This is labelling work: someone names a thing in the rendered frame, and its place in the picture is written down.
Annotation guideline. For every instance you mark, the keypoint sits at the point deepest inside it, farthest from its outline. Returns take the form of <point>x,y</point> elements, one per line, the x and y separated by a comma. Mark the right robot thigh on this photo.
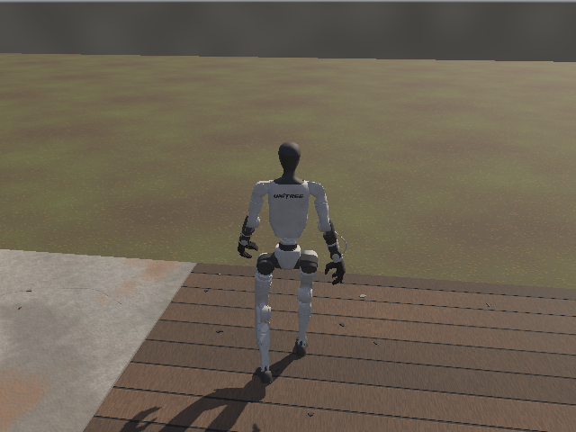
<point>308,268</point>

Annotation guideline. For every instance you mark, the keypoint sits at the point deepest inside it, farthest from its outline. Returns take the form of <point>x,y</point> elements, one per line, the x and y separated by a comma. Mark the right robot hand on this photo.
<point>340,266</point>

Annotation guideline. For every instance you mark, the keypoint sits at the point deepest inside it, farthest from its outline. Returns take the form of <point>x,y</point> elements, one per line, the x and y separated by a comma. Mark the right robot forearm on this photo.
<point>332,243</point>

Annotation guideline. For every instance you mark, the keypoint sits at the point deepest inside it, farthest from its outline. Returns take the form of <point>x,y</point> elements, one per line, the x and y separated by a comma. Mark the robot right foot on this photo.
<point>301,349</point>

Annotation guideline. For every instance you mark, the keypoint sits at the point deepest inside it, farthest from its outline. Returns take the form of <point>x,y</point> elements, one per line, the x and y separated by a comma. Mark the left robot forearm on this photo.
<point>246,233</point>

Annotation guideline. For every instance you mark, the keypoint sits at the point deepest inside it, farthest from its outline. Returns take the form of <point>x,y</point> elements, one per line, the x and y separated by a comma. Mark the left robot upper arm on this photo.
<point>256,202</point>

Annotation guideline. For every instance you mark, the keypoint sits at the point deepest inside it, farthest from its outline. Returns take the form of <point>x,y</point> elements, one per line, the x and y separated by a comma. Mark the right robot upper arm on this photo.
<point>321,206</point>

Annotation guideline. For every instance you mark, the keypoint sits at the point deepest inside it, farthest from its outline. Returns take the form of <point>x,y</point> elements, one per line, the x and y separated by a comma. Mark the left robot hand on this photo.
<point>250,245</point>

